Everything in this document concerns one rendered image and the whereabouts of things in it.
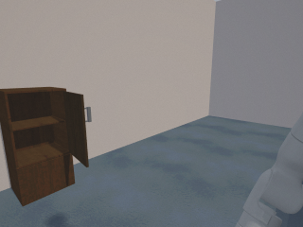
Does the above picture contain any cupboard door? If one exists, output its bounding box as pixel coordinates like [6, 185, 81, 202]
[63, 91, 89, 167]

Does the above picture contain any right robot forearm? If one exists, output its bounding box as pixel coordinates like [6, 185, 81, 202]
[235, 168, 282, 227]

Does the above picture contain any handle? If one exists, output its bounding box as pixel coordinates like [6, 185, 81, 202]
[84, 107, 92, 122]

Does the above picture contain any robot right upper arm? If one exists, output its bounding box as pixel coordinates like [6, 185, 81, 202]
[260, 113, 303, 214]

